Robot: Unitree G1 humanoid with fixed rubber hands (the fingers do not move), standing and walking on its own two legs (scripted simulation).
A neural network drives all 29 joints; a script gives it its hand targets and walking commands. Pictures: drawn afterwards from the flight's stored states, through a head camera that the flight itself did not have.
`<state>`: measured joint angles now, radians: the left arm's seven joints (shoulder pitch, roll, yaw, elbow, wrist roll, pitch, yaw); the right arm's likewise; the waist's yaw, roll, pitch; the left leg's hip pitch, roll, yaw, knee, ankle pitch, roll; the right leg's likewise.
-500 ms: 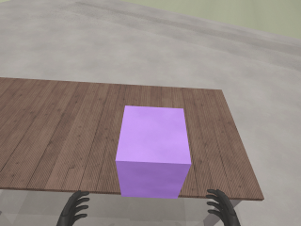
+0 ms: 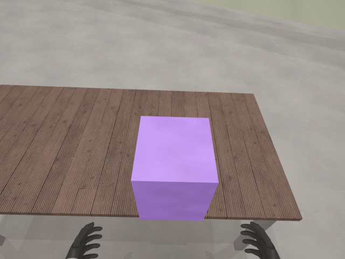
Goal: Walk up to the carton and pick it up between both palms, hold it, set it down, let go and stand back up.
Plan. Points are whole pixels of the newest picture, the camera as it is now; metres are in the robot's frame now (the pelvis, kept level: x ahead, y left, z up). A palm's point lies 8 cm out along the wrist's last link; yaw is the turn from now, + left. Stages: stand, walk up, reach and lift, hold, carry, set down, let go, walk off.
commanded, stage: set down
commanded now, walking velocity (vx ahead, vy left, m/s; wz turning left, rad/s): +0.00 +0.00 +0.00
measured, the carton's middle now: (173, 170) +0.39 +0.00 -0.08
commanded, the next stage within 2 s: let go in 0.04 s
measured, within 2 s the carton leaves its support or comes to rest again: neither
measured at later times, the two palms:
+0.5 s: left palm out of the picture +0.15 +0.22 -0.08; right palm out of the picture +0.15 -0.23 -0.08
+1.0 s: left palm out of the picture +0.03 +0.27 -0.12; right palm out of the picture +0.04 -0.23 -0.11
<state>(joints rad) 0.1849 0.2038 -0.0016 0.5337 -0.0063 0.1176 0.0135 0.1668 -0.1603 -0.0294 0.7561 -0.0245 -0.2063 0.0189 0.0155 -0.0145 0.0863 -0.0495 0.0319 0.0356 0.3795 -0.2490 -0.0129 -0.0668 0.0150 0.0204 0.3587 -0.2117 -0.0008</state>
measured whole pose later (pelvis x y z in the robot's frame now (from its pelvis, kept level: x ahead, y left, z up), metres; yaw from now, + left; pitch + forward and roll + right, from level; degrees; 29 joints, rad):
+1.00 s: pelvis -0.03 +0.02 -0.01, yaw +1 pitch -4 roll +0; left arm 0.33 0.26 0.00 0.76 0.01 -0.02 0.01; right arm 0.31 -0.24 0.00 0.78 -0.01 -0.03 0.00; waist 0.01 0.00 0.02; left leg -0.18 0.00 0.03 0.49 -0.25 0.02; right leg -0.19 -0.02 0.01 0.46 -0.21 0.03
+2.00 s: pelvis -0.04 +0.01 -0.01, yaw +0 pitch -2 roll +0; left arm 0.35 0.23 -0.01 0.92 0.01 -0.01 0.03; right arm 0.37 -0.22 0.02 0.92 0.00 0.00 -0.02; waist -0.01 -0.01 0.02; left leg -0.21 0.01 0.04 0.49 -0.24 0.01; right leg -0.24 -0.01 0.05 0.49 -0.21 0.02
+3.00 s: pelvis -0.01 +0.01 +0.00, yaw +0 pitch -1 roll +0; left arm 0.32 0.20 -0.02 1.03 0.00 -0.01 0.05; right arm 0.34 -0.18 0.02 1.01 0.00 0.00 -0.05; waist 0.00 -0.01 0.04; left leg -0.15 0.00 0.04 0.43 -0.25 0.01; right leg -0.19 -0.01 0.05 0.44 -0.23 0.02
